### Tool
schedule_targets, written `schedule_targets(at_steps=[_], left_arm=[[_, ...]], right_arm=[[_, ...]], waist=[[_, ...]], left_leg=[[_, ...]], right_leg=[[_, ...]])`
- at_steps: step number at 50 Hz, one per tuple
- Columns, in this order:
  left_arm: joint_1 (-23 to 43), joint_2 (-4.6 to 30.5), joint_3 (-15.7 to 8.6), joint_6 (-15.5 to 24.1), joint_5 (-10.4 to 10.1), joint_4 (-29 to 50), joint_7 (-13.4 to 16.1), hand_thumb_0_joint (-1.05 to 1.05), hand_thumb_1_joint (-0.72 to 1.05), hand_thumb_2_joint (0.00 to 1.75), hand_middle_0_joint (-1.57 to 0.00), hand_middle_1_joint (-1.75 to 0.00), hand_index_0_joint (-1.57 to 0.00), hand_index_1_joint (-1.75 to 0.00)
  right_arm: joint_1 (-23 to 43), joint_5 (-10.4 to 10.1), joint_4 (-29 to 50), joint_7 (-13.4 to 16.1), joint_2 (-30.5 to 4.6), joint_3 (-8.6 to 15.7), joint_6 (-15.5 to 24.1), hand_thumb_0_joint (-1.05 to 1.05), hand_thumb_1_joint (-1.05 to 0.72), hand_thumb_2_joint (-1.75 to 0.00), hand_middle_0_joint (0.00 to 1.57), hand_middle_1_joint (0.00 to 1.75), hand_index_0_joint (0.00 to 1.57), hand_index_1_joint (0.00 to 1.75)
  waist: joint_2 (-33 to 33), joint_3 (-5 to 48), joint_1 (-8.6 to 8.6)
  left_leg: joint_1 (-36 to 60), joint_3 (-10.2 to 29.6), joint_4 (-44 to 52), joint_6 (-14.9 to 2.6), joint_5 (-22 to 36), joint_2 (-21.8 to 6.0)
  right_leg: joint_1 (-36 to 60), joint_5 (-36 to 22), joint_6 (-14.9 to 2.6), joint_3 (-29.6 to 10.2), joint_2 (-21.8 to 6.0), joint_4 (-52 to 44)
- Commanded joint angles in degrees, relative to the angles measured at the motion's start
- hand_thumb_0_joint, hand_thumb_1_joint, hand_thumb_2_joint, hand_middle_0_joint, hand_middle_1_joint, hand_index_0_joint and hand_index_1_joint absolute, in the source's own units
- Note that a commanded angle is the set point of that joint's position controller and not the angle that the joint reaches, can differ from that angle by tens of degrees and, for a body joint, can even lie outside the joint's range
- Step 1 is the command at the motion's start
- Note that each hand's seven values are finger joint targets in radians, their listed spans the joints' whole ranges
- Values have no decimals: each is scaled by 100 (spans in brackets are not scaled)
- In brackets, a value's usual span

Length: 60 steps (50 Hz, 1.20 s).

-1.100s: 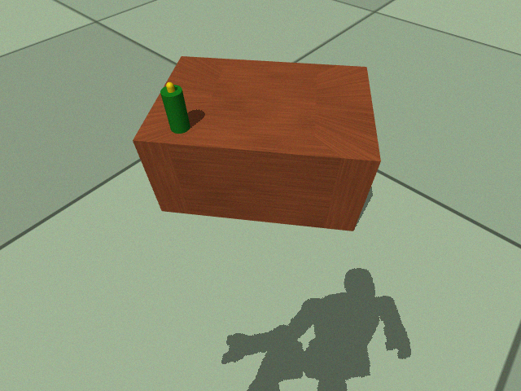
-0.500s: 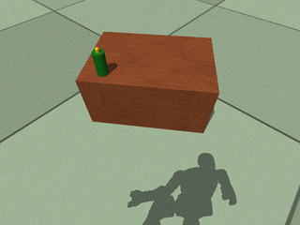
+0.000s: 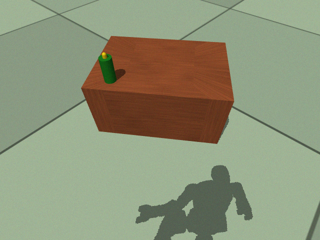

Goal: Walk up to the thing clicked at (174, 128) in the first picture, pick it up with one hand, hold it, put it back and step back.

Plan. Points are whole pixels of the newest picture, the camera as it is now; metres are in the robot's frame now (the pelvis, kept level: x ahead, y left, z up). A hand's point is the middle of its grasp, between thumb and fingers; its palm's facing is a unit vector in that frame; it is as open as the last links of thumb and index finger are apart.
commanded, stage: stand
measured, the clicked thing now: (107, 67) +1.06 +0.31 -0.24
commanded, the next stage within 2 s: walk up in 0.02 s
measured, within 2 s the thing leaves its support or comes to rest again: neither
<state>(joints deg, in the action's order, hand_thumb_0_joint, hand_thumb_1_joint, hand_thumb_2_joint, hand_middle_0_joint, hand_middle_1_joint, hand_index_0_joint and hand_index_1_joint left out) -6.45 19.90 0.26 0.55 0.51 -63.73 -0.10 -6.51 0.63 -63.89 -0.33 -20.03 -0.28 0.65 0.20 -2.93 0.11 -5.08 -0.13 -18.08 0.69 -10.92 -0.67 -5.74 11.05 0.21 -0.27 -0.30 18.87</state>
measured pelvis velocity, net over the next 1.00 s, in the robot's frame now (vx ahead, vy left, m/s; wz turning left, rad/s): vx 0.23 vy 0.21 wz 0.32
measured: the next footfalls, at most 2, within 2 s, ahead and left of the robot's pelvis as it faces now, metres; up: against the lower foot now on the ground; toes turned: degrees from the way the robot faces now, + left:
left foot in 0.36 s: +0.14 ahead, +0.27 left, +0.00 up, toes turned +13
right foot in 0.78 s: +0.33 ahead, +0.11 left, +0.00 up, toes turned +10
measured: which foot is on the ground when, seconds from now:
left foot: down 0.00-0.06, up 0.08-0.34, down 0.36-0.80, up 0.82-1.00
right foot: down 0.00-0.40, up 0.42-0.76, down 0.78-1.00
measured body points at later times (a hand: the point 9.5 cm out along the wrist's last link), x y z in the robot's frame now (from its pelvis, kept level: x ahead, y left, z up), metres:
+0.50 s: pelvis +0.08 +0.14 -0.03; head +0.10 +0.16 +0.42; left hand +0.09 +0.49 -0.14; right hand +0.18 -0.18 -0.13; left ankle +0.11 +0.26 -0.75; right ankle +0.05 -0.05 -0.67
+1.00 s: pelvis +0.23 +0.21 -0.01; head +0.26 +0.17 +0.43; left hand +0.15 +0.54 -0.09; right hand +0.41 -0.07 -0.15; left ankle +0.21 +0.37 -0.69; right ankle +0.29 +0.10 -0.75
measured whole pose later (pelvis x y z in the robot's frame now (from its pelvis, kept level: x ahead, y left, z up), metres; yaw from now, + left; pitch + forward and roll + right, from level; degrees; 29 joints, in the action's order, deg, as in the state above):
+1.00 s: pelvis +0.23 +0.21 -0.01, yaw +18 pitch -3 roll +0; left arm -21.0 22.1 -3.0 6.1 1.2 -49.3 0.2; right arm -17.9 1.4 -46.2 -5.0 -26.0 4.5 -0.9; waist 6.6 -4.1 2.0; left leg -27.3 6.6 -59.2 -0.3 -19.7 0.0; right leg -12.2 14.2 -0.8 7.4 -3.5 29.7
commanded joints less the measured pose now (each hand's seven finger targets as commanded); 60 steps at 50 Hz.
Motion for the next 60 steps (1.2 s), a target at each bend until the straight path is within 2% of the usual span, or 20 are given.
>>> schedule_targets(at_steps=[1, 4, 8, 13, 18, 19, 20, 21, 22, 25, 32, 37, 38, 39, 40, 41, 47, 55, 58, 60], left_arm=[[-544, 2047, -703, 252, -8, 433, 116, 0, 90, 90, -20, -30, -20, -30], [-836, 2379, -970, 374, 173, 589, 239, 0, 90, 90, -20, -30, -20, -30], [6, 1979, -886, 469, 193, 1091, 234, 0, 90, 90, -20, -30, -20, -30], [-243, 2044, -917, 518, 180, 1298, 157, 0, 90, 90, -20, -30, -20, -30], [-285, 1829, -803, 413, 217, 1449, 114, 0, 90, 90, -20, -30, -20, -30], [-697, 1471, -687, 370, 150, 1475, 90, 0, 90, 90, -20, -30, -20, -30], [-757, 1080, -548, 362, 46, 1660, 62, 0, 90, 90, -20, -30, -20, -30], [-500, 1644, -664, 351, 25, 1660, 115, 0, 90, 90, -20, -30, -20, -30], [-375, 1875, -642, 361, 43, 1626, 125, 0, 90, 90, -20, -30, -20, -30], [-1080, 1821, -653, 343, -112, 1262, 37, 0, 90, 90, -20, -30, -20, -30], [-883, 1593, -702, 409, 25, 1544, -17, 0, 90, 90, -20, -30, -20, -30], [-1728, 1490, -817, 559, 30, 1405, 63, 0, 90, 90, -20, -30, -20, -30], [-2131, 1708, -901, 612, 60, 1348, 125, 0, 90, 90, -20, -30, -20, -30], [-2469, 2139, -1026, 665, 133, 1367, 185, 0, 90, 90, -20, -30, -20, -30], [-2059, 2335, -1017, 667, 106, 1612, 201, 0, 90, 90, -20, -30, -20, -30], [-1619, 2278, -970, 634, 13, 1707, 215, 0, 90, 90, -20, -30, -20, -30], [-1243, 1894, -824, 720, 47, 1858, 148, 0, 90, 90, -20, -30, -20, -30], [-1610, 2082, -884, 671, 97, 2009, 39, 0, 90, 90, -20, -30, -20, -30], [-1288, 2021, -789, 558, 27, 2081, 46, 0, 90, 90, -20, -30, -20, -30], [-1360, 1569, -584, 463, 20, 2162, 55, 0, 90, 90, -20, -30, -20, -30]], right_arm=[[111, 189, 817, -127, -1708, 626, -37, 0, -90, -90, 20, 30, 20, 30], [354, 357, 1235, -342, -1449, 659, -232, 0, -90, -90, 20, 30, 20, 30], [-324, 282, 1329, -578, -1456, 862, -288, 0, -90, -90, 20, 30, 20, 30], [-151, 251, 1629, -692, -1294, 885, -206, 0, -90, -90, 20, 30, 20, 30], [-1788, 197, 1128, -573, -1632, 1137, -110, 0, -90, -90, 20, 30, 20, 30], [-2296, 214, 1079, -481, -1969, 1243, -77, 0, -90, -90, 20, 30, 20, 30], [-2281, 243, 1262, -419, -2493, 1286, -35, 0, -90, -90, 20, 30, 20, 30], [-1901, 61, 1421, -441, -2698, 1257, -15, 0, -90, -90, 20, 30, 20, 30], [-1610, 12, 1547, -414, -2662, 1244, -53, 0, -90, -90, 20, 30, 20, 30], [-946, 29, 1826, -298, -1872, 960, 54, 0, -90, -90, 20, 30, 20, 30], [-1384, 84, 2109, -323, -1776, 907, 159, 0, -90, -90, 20, 30, 20, 30], [-940, 44, 2479, -373, -1507, 788, 79, 0, -90, -90, 20, 30, 20, 30], [-1086, -21, 2515, -370, -1215, 692, 89, 0, -90, -90, 20, 30, 20, 30], [-1298, -60, 2584, -370, -943, 616, 85, 0, -90, -90, 20, 30, 20, 30], [-1699, 9, 2435, -321, -1164, 671, -8, 0, -90, -90, 20, 30, 20, 30], [-1865, 55, 2251, -274, -1603, 777, -119, 0, -90, -90, 20, 30, 20, 30], [-1707, 66, 2015, -406, -1486, 798, -70, 0, -90, -90, 20, 30, 20, 30], [-601, 74, 2361, -506, -1283, 762, 52, 0, -90, -90, 20, 30, 20, 30], [-903, 25, 2143, -395, -1217, 746, 134, 0, -90, -90, 20, 30, 20, 30], [-1750, 29, 1768, -271, -1587, 886, 206, 0, -90, -90, 20, 30, 20, 30]], waist=[[367, 535, 280], [-354, -123, 473], [-473, -367, -105], [-980, -396, 117], [243, 573, -725], [1292, 651, -957], [2767, 385, -891], [2057, 351, -760], [1501, 41, -597], [799, -102, -33], [790, -303, -202], [338, 112, 300], [-202, 439, 523], [-1333, 622, 646], [-981, 423, 315], [-293, 210, 136], [-799, -466, -24], [-1065, -192, 321], [-917, 163, 50], [340, 642, -381]], left_leg=[[-1068, 575, -719, -464, -840, -236], [-3186, 609, -3442, -228, -1732, -305], [-2868, 825, -3739, -23, -1097, -708], [-2104, 294, -2415, 72, -733, -766], [453, -537, -1679, -170, -368, -80], [1011, 165, -1062, -480, -1305, -167], [884, 3026, 216, -973, -2123, -1433], [234, 4316, 825, -1491, -2642, -1897], [-275, 4331, 949, -1676, -3062, -2049], [-609, 1866, 152, -1135, -1294, -1055], [-919, 1563, 145, -1606, -30, -1206], [-1778, 950, -1187, -1179, 583, -783], [-1933, 729, -2155, -910, 540, -448], [-2677, 301, -3761, -544, -532, 420], [-3117, 687, -4586, -323, -1880, 668], [-3013, 995, -4837, -332, -1827, 281], [-2620, 871, -4353, -60, -759, -92], [-2262, 68, -2247, -12, -379, -367], [-1227, -266, -1544, -145, 292, -196], [119, -96, -1099, -324, 756, -65]], right_leg=[[935, 1203, -427, -557, -652, 84], [731, 2627, -1404, -2543, -2630, -1124], [51, 1608, -1206, -1154, -2028, -1041], [-336, 529, -1061, 51, -1609, -474], [-1309, 213, -594, 839, -1144, 2338], [-2044, 553, -447, 1002, -724, 4020], [-3413, 2708, -206, 833, 100, 5075], [-3113, 2707, -355, 35, -73, 5176], [-3122, 2426, -383, -150, -330, 5246], [-2635, 1176, -343, -156, -788, 4493], [-2028, 759, -94, 256, -518, 2607], [125, -356, -162, 553, -26, 1222], [806, -434, -243, 126, -289, 842], [1207, 828, -548, -1778, -1471, 5], [885, 2166, -893, -3429, -2494, -654], [316, 3285, -1133, -3619, -2679, -729], [-873, 1093, -1098, -912, -1602, -627], [-374, -436, -1122, 117, -1548, 101], [-593, -1805, -939, 463, -1536, 1034], [-1182, -895, -568, 722, -1094, 2836]])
